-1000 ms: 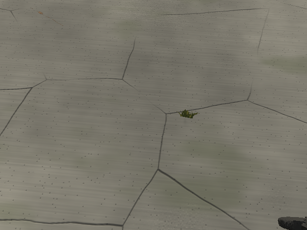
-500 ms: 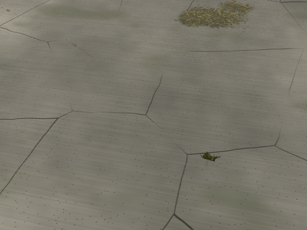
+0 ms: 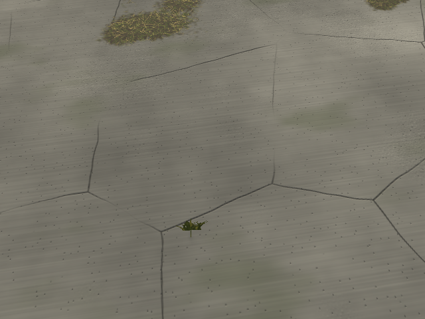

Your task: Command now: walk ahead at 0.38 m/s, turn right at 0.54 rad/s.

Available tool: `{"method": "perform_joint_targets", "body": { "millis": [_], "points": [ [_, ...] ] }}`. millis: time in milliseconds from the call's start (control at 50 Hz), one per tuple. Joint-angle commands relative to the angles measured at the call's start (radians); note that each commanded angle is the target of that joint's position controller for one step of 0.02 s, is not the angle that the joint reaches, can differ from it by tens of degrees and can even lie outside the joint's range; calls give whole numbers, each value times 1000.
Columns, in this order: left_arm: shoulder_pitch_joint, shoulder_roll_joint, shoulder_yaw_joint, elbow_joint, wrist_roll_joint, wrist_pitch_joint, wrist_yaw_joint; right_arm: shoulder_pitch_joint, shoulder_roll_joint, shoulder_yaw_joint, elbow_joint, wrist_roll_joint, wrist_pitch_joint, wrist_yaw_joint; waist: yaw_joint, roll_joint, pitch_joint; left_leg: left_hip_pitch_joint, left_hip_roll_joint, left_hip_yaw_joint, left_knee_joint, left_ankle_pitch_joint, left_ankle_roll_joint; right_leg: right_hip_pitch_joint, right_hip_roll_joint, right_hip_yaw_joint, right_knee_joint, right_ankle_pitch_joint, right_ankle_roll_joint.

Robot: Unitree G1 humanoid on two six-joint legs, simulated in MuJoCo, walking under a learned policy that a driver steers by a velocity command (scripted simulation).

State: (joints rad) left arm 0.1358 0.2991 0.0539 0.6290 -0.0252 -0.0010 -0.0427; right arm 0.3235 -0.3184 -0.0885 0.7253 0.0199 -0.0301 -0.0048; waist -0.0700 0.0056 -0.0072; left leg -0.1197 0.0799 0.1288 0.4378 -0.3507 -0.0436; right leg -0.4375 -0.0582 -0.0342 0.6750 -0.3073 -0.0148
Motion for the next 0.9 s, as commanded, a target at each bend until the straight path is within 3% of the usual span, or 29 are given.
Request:
{"method": "perform_joint_targets", "body": {
  "millis": [20, 40, 60, 80, 100, 120, 140, 160, 240, 300, 360, 420, 440, 480, 500, 520, 540, 560, 580, 600, 620, 640, 660, 680, 720, 780, 840, 900],
  "points": [
    [194, 152, 69, -3, -6, -7, 12, -60, -109, -22, -60, -6, -23, 7, 144, 24, -73, -231, 113, -16, 159, 157, 116, 410, 92, -49, -121, 34, -64],
    [331, 271, 98, 7, -4, -7, 30, -96, -26, 6, -107, -45, -32, 7, 181, -256, -103, -493, 13, 58, 591, -108, 25, 585, -160, 372, -240, 47, -172],
    [325, 321, 95, -27, 7, -32, 20, -144, -27, 11, -173, -24, -60, 5, 181, -329, -164, -794, -121, -132, 809, -258, -1, 682, -301, 862, -439, -224, -361],
    [300, 231, 72, -29, 10, -53, 14, -194, -109, -6, -169, 14, -82, 11, 197, -177, -92, -874, -52, -207, 877, -185, 25, 658, -307, 809, -468, -268, -351],
    [266, 182, 55, -30, 14, -63, 14, -198, -121, -8, -164, 17, -93, 16, 166, -149, -41, -857, -19, -208, 830, -85, 51, 585, -273, 702, -448, -204, -318],
    [210, 145, 42, -37, 16, -65, 17, -164, -112, -6, -131, -3, -93, 14, 125, -77, -14, -795, 20, -202, 771, -2, 52, 505, -235, 576, -428, -87, -278],
    [158, 120, 32, -43, 21, -64, 21, -145, -110, -9, -114, -23, -88, 15, 96, -83, 2, -726, 39, -199, 694, 58, 47, 430, -195, 480, -434, 28, -253],
    [133, 110, 25, -47, 30, -65, 26, -127, -105, -9, -97, -24, -78, 22, 76, -108, 4, -664, 47, -189, 664, 104, 41, 378, -171, 415, -451, 123, -235],
    [164, 124, 25, 0, 31, -80, 40, -164, -52, 12, -70, -18, -51, 28, 86, -60, 15, -640, 34, -154, 511, 290, 14, 360, -135, 222, -491, 397, -202],
    [190, 132, 25, 36, 31, -84, 46, -246, -24, 29, -80, -4, -53, 39, 120, -71, 48, -591, 10, -137, 321, 445, 26, 346, -109, 117, -525, 399, -161],
    [227, 145, 29, 75, 27, -88, 48, -331, -14, 38, -102, 7, -57, 56, 153, -62, 94, -567, -13, -127, 195, 513, 50, 372, -131, 69, -559, 360, -149],
    [254, 148, 33, 107, 23, -79, 49, -385, -12, 42, -128, 8, -63, 76, 166, -47, 116, -595, -40, -123, 119, 466, 82, 481, -165, 32, -526, 454, -143],
    [255, 152, 35, 112, 22, -73, 52, -391, -14, 42, -136, 6, -66, 83, 162, -50, 109, -591, -53, -111, 105, 427, 96, 519, -174, 19, -496, 543, -137],
    [247, 172, 40, 111, 22, -60, 64, -358, -33, 32, -139, 0, -66, 89, 130, -88, 48, -510, -108, -58, 109, 325, 131, 582, -175, -12, -378, 917, -115],
    [245, 185, 43, 107, 25, -51, 73, -308, -55, 21, -131, -3, -61, 87, 101, -117, -4, -442, -144, -27, 123, 263, 151, 613, -171, -24, -283, 1122, -103],
    [235, 196, 45, 101, 29, -40, 80, -197, -95, 0, -110, -2, -57, 81, 39, -127, -76, -302, -178, -12, 116, 236, 178, 600, -157, -42, -121, 1242, -88],
    [213, 198, 43, 89, 28, -39, 86, -46, -142, -23, -85, 2, -53, 67, -50, -103, -152, -35, -157, -68, 71, 310, 223, 445, -135, -68, 100, 1166, -57],
    [280, 120, 16, 45, 49, -59, 80, 102, -246, -51, -72, -12, -43, 50, -56, 90, -308, 418, 104, -476, 114, 316, 378, 34, -27, -72, 511, 635, 10],
    [315, 66, -12, 44, 50, -92, 59, 104, -216, -41, -65, 8, -46, 49, -22, 197, -447, 611, 269, -947, -40, 168, 515, -229, 154, 92, 763, -245, 47],
    [201, 145, 8, 15, 7, -122, 38, 89, -159, -27, -65, 5, -40, 40, -66, 105, -352, 552, 225, -855, -99, 40, 446, -339, 82, 190, 795, -192, 25],
    [118, 147, 3, -21, -13, -139, 31, 32, -136, -19, -77, 3, -38, 34, -48, 45, -209, 394, 191, -723, -127, 32, 400, -364, 32, 174, 721, -116, 9],
    [87, 134, 1, -29, 6, -146, 34, -33, -117, -12, -87, 0, -37, 32, 2, -39, -96, 211, 149, -640, -161, 110, 372, -333, -1, 152, 609, -72, 7],
    [91, 140, 10, -27, 29, -141, 41, -79, -93, -3, -100, -8, -39, 29, 42, -37, -42, 85, 111, -573, -187, 208, 359, -272, -28, 144, 531, -41, 16],
    [116, 135, 11, -27, 36, -129, 41, -108, -90, 0, -114, -17, -37, 26, 75, -1, -17, -9, 89, -546, -214, 264, 364, -219, -37, 139, 507, -27, 29],
    [155, 112, 5, -19, 44, -108, 45, -126, -96, -3, -110, -13, -39, 18, 104, 30, -2, -128, 67, -481, -235, 362, 372, -173, -48, 110, 421, -17, 65],
    [65, 66, -15, -45, 51, -101, 51, -114, -133, -15, -94, -6, -39, 4, 80, 40, 23, -257, -3, -370, -230, 383, 330, -104, -27, 73, 195, 166, 100],
    [-59, 54, -20, -68, 35, -109, 45, -41, -145, -20, -68, 5, -26, -4, 14, 57, 5, -256, -29, -371, -190, 276, 278, -14, 33, 67, -28, 378, 109],
    [-88, 94, -2, -80, 16, -118, 37, 0, -141, -20, -52, 14, -15, -7, 9, 84, -13, -153, 10, -468, -109, 172, 248, 11, 43, 115, -130, 358, 94]
  ]
}}
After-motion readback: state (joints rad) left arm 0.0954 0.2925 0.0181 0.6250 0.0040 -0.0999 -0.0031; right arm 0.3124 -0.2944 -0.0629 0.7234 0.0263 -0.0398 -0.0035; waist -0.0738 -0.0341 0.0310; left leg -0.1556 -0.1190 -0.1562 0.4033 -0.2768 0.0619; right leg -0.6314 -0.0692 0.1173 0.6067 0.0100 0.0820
